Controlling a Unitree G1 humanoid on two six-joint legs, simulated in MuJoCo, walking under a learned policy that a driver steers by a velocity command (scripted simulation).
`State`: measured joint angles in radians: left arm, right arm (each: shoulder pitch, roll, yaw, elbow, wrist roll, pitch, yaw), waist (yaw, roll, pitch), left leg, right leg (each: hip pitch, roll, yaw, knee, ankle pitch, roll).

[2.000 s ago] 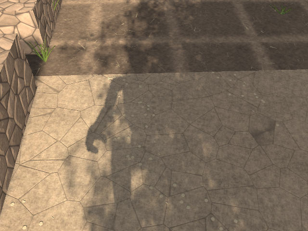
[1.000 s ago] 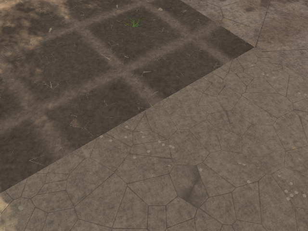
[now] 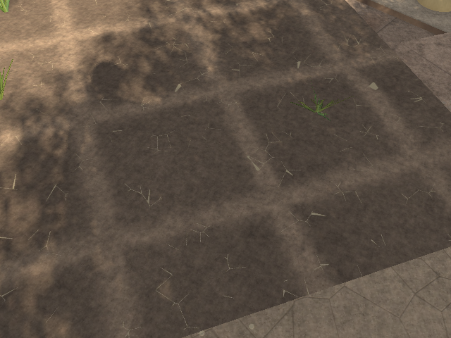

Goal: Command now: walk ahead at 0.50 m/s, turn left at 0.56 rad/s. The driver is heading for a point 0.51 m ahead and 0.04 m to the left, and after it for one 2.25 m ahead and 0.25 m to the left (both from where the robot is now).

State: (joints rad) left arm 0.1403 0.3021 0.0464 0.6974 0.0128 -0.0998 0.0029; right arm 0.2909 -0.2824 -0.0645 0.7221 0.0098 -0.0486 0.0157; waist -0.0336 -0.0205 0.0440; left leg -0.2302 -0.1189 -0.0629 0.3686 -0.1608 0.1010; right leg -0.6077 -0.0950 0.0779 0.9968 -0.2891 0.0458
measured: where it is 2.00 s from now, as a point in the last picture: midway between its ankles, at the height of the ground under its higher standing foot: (158, 168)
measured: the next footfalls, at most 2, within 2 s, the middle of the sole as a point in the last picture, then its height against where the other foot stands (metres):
right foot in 0.24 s outside the picture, level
left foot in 0.76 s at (161, 324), level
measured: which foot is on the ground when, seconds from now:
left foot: down 0.00-0.24, up 0.26-0.74, down 0.76-1.00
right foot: up 0.00-0.22, down 0.24-0.78, up 0.80-1.00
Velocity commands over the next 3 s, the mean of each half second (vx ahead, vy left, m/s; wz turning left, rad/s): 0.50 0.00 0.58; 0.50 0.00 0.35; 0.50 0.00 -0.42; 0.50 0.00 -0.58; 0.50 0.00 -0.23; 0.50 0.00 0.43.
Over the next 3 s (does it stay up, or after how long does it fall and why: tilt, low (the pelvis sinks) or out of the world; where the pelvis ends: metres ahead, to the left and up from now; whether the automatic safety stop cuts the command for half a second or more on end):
stays up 1.62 0.16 -0.01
